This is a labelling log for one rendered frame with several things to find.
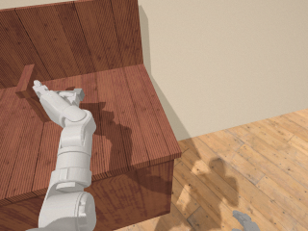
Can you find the left robot hand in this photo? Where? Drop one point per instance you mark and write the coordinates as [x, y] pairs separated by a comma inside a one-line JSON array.
[[54, 103]]

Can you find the right robot hand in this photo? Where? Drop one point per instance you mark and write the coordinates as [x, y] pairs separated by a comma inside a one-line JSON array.
[[245, 221]]

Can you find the robot left upper arm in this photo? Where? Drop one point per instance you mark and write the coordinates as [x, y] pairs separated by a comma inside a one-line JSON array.
[[72, 211]]

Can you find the tap lever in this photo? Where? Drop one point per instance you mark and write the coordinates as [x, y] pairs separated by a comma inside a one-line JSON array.
[[79, 92]]

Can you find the robot left forearm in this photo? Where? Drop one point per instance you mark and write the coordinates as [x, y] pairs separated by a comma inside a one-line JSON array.
[[72, 173]]

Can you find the counter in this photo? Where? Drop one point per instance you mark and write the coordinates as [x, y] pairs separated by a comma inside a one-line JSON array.
[[93, 45]]

